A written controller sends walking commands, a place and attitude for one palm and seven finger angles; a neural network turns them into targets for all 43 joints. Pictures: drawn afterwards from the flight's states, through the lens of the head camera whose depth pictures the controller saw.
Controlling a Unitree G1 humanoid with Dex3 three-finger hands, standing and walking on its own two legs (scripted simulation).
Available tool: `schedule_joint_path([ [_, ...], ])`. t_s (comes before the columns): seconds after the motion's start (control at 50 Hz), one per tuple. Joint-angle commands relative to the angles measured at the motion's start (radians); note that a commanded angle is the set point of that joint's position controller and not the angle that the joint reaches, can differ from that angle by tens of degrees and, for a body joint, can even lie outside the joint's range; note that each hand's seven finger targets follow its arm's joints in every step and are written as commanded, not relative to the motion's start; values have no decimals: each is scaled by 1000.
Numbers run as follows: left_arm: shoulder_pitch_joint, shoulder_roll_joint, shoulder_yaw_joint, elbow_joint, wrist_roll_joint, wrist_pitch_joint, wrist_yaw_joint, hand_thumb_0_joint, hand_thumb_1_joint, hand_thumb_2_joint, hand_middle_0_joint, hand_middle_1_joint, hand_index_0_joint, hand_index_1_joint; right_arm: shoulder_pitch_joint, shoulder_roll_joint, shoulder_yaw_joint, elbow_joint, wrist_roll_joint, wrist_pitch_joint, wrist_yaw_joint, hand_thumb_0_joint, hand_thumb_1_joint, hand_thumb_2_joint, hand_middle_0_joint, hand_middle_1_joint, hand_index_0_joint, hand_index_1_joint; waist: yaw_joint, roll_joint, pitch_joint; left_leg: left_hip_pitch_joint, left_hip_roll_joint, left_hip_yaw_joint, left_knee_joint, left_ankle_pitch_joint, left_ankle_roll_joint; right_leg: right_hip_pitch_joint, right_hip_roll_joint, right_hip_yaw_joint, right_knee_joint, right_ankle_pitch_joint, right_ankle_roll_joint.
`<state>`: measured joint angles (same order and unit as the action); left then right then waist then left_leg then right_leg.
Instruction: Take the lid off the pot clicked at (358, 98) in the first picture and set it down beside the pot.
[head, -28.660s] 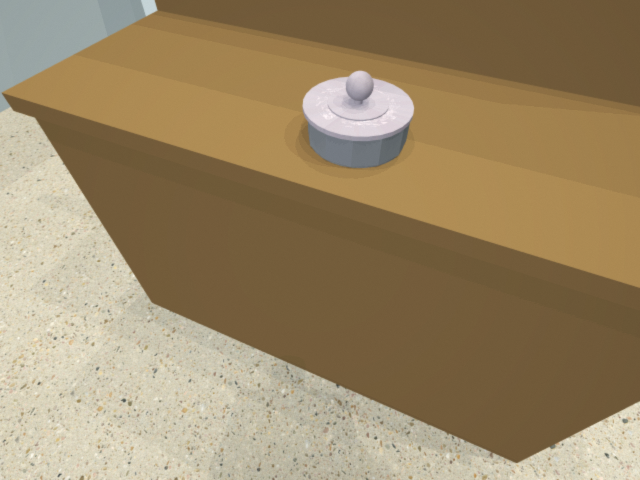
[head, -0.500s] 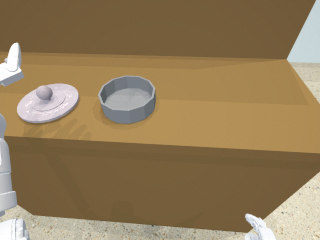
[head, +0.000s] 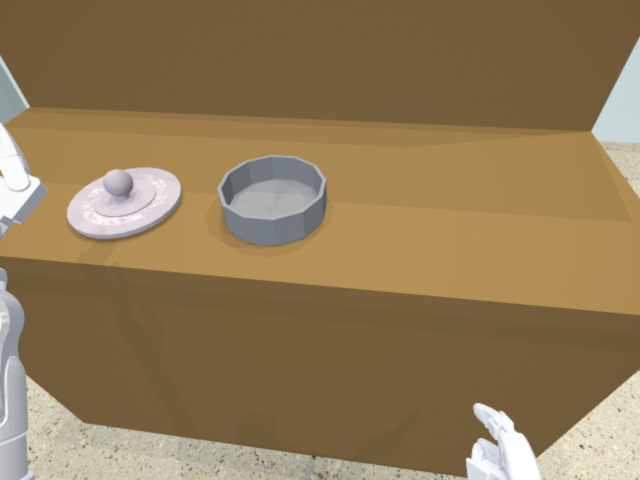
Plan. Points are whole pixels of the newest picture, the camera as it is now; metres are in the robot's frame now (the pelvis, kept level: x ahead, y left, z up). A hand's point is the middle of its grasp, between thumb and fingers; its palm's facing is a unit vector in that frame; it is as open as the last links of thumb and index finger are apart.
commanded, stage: draw the hand back to the body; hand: left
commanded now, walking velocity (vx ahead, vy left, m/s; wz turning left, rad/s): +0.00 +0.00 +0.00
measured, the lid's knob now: (118, 183) +0.50 +0.39 +0.11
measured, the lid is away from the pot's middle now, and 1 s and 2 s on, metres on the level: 0.25 0.25 0.25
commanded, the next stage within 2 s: step back with the hand held close in 0.56 s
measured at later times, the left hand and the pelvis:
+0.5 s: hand (5, 270) +0.17 +0.24 +0.28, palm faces +0.49 -0.82 -0.32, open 7.4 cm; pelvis +0.00 +0.01 +0.00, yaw +1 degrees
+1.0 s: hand out of the picture +0.17 +0.27 +0.26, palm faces +0.40 -0.79 -0.47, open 7.4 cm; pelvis -0.03 +0.05 -0.01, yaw -1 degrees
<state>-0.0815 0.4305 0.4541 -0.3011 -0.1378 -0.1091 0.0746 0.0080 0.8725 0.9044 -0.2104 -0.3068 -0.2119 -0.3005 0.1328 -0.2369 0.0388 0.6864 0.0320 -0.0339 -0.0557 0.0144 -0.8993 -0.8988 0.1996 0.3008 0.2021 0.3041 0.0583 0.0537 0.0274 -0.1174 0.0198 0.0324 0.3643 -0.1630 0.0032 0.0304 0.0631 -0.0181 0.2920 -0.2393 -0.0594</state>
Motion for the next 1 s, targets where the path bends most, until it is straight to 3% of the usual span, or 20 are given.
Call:
schedule_joint_path([
  [0.0, -192, 236, 92, -247, -4, -60, 6, 0, 900, 900, -200, -300, -200, -300, -166, -99, -47, -158, -9, -64, -14, 0, -900, -900, 200, 300, 200, 300, 1, 15, -150, 191, -5, 4, -3, 154, 55, -146, -50, 16, -68, 242, 34],
  [0.08, -104, 221, 101, -301, -7, -68, 6, 0, 900, 900, -200, -300, -200, -300, -165, -96, -48, -154, -15, -72, -13, 0, -900, -900, 200, 300, 200, 300, 4, 0, -144, 185, -3, -2, -3, 171, 54, -136, -52, 13, -66, 260, 34],
  [0.22, 69, 195, 100, -420, -6, -86, -1, 0, 900, 900, -200, -300, -200, -300, -167, -86, -51, -159, -21, -84, -7, 0, -900, -900, 200, 300, 200, 300, 10, 30, -138, 195, -1, -7, 3, 187, 51, -132, -54, 13, -66, 269, 31],
  [0.28, 126, 195, 119, -424, -12, -85, 0, 0, 900, 900, -200, -300, -200, -300, -161, -86, -54, -156, -25, -86, -7, 0, -900, -900, 200, 300, 200, 300, 9, -23, -101, 174, 4, -9, -2, 161, 49, -150, -57, 10, -74, 240, 35],
  [0.34, 186, 177, 106, -480, -12, -92, -4, 0, 900, 900, -200, -300, -200, -300, -163, -82, -54, -160, -25, -90, -5, 0, -900, -900, 200, 300, 200, 300, 8, 24, -94, 179, 4, -11, 1, 150, 47, -159, -59, 13, -81, 221, 32],
  [0.38, 236, 166, 99, -519, -9, -93, -4, 0, 900, 900, -200, -300, -200, -300, -161, -78, -53, -164, -27, -95, -4, 0, -900, -900, 200, 300, 200, 300, 12, 14, -100, 178, 6, -16, 1, 155, 45, -155, -59, 11, -76, 221, 31],
  [0.4, 203, 179, 110, -506, -8, -90, 0, 0, 900, 900, -200, -300, -200, -300, -158, -80, -51, -159, -28, -94, -7, 0, -900, -900, 200, 300, 200, 300, 8, -7, -78, 170, 6, -18, 0, 145, 46, -168, -58, 9, -80, 212, 33],
  [0.44, 173, 192, 122, -493, -9, -92, 8, 0, 900, 900, -200, -300, -200, -300, -158, -80, -52, -149, -28, -98, -13, 0, -900, -900, 200, 300, 200, 300, 3, 18, -70, 174, 6, -19, 2, 121, 46, -181, -58, 15, -91, 183, 31],
  [0.46, 167, 174, 109, -480, -9, -89, 8, 0, 900, 900, -200, -300, -200, -300, -155, -77, -50, -148, -28, -98, -16, 0, -900, -900, 200, 300, 200, 300, 1, -1, -58, 171, 7, -23, -2, 113, 45, -183, -59, 11, -93, 170, 31],
  [0.54, 200, 141, 77, -485, -5, -88, 1, 0, 900, 900, -200, -300, -200, -300, -159, -77, -49, -153, -30, -100, -11, 0, -900, -900, 200, 300, 200, 300, 4, 22, -54, 179, 7, -28, -11, 105, 44, -182, -57, 11, -94, 152, 27],
  [0.6, 206, 163, 94, -520, 0, -90, 4, 0, 900, 900, -200, -300, -200, -300, -160, -75, -50, -155, -34, -104, -10, 0, -900, -900, 200, 300, 200, 300, 14, 15, -79, 178, 9, -33, -10, 119, 42, -166, -58, 11, -83, 166, 26],
  [0.64, 203, 172, 104, -522, 0, -90, 9, 0, 900, 900, -200, -300, -200, -300, -159, -76, -48, -153, -34, -104, -8, 0, -900, -900, 200, 300, 200, 300, 12, 43, -83, 175, 6, -39, -15, 111, 39, -160, -55, 10, -84, 155, 23],
  [0.66, 19, 365, 250, -641, 30, -134, 33, 0, 900, 900, -200, -300, -200, -300, -160, -116, -52, -219, -11, -85, -2, 0, -900, -900, 200, 300, 200, 300, -14, 30, -10, 72, 23, -82, 47, 25, 54, -278, -120, 150, -110, 189, 26],
  [0.68, 115, 268, 191, -506, 27, -140, 35, 0, 900, 900, -200, -300, -200, -300, -141, -97, -59, -190, -23, -72, -4, 0, -900, -900, 200, 300, 200, 300, -27, -73, -6, 33, 16, -99, 93, 16, 55, -276, -153, 159, -112, 205, 20],
  [0.7, 188, 219, 152, -465, 35, -126, 30, 0, 900, 900, -200, -300, -200, -300, -120, -97, -65, -202, -12, -61, 4, 0, -900, -900, 200, 300, 200, 300, -33, -117, -20, 33, 18, -96, 137, 33, 52, -292, -184, 175, -102, 243, 16],
  [0.72, 193, 211, 141, -484, 36, -130, 26, 0, 900, 900, -200, -300, -200, -300, -117, -96, -66, -204, -8, -54, 13, 0, -900, -900, 200, 300, 200, 300, -39, -78, -47, 46, 19, -89, 150, 64, 52, -292, -197, 173, -85, 306, 12],
  [0.8, 298, 225, 146, -493, 37, -104, 25, 0, 900, 900, -200, -300, -200, -300, -69, -109, -88, -243, 8, -12, 12, 0, -900, -900, 200, 300, 200, 300, -53, -73, -130, 28, 66, -90, 155, 198, 51, -247, -213, 121, 3, 407, 25],
  [0.88, 396, 266, 201, -630, 35, -111, 33, 0, 900, 900, -200, -300, -200, -300, -70, -120, -93, -287, 11, 13, 6, 0, -900, -900, 200, 300, 200, 300, -45, 6, -190, 15, 114, -130, 99, 393, 58, -216, -142, 66, 85, 367, 50],
  [0.92, 442, 294, 235, -702, 34, -123, 40, 0, 900, 900, -200, -300, -200, -300, -73, -120, -91, -299, 6, 12, 7, 0, -900, -900, 200, 300, 200, 300, -34, 61, -219, -6, 126, -160, 60, 363, 62, -207, -107, 46, 116, 269, 51],
  [0.98, 489, 300, 265, -737, 30, -141, 51, 0, 900, 900, -200, -300, -200, -300, -57, -118, -96, -312, 2, -2, 3, 0, -900, -900, 200, 300, 200, 300, -35, 124, -208, -115, 160, -201, -19, 172, 65, -196, -77, 28, 179, 94, 52],
])
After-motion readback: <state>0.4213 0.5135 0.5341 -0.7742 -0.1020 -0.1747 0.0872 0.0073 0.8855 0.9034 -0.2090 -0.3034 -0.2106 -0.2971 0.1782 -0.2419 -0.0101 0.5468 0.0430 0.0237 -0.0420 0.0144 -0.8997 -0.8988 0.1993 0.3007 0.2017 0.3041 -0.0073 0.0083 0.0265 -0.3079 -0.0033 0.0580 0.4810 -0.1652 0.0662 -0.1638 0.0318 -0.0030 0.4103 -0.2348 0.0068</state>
